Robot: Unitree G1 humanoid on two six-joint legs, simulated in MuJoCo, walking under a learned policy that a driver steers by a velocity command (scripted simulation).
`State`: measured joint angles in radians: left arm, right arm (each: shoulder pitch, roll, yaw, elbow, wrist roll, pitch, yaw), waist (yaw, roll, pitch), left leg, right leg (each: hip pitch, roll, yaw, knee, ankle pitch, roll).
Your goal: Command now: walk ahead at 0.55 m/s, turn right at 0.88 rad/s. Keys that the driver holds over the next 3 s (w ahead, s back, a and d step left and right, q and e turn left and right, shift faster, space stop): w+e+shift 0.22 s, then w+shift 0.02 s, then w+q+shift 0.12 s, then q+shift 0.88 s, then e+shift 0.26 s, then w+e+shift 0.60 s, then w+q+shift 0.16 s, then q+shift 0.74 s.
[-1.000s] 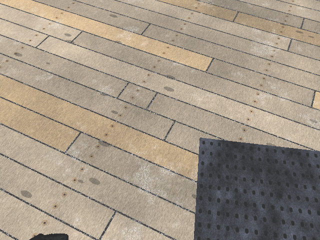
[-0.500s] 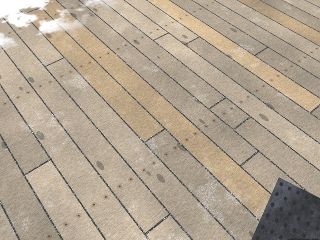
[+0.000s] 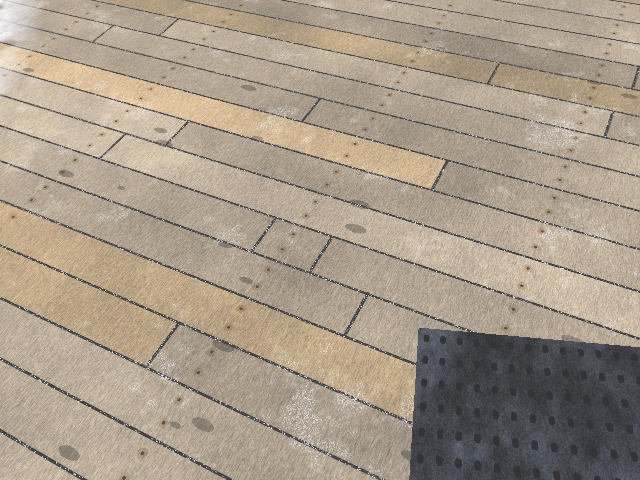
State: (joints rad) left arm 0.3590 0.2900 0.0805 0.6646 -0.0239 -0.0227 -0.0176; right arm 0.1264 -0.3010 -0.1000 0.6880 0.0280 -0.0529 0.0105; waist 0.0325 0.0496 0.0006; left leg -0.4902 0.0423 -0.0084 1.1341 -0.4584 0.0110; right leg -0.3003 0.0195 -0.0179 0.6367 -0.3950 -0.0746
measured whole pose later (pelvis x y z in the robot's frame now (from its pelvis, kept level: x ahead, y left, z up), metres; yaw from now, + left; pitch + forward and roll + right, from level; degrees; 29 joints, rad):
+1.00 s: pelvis +0.54 -0.07 +0.01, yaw +13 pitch +1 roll -1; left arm 0.08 0.27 0.06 0.68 0.02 -0.02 0.03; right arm 0.19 -0.36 -0.10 0.61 0.02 0.06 -0.03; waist 0.00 0.02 0.11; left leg -0.59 0.07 -0.01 1.10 -0.40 -0.10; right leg -0.32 0.00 -0.11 0.40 -0.09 -0.02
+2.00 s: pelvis +0.80 -0.04 +0.01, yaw +2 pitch +3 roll +0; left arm 0.49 0.29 0.05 0.79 0.01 -0.03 -0.02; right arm 0.11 -0.31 -0.03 0.66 -0.06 -0.03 0.06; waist 0.07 0.04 -0.01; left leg -0.63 0.06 -0.01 0.94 -0.24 -0.07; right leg -0.03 0.07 0.10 0.34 -0.35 -0.08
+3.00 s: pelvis +1.36 -0.05 +0.00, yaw +29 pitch +1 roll -2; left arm 0.11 0.34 0.10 0.75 -0.02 -0.01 -0.01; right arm 0.11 -0.35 -0.10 0.54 0.02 0.08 0.02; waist 0.02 -0.01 0.10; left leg -0.39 0.03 0.05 0.61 -0.22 0.05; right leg -0.23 -0.13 -0.28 0.66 -0.39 0.05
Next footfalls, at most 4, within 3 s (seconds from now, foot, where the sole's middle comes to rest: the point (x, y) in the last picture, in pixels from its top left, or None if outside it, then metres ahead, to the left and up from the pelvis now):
0.36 left None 0.39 0.07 -0.76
0.74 right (445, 394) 0.67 -0.16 -0.76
1.20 left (330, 435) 0.58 0.09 -0.76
1.78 right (434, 373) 0.72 -0.14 -0.76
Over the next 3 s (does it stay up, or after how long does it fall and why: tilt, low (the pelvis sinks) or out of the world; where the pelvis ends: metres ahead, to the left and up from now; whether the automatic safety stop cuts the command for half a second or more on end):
stays up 1.36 -0.05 0.00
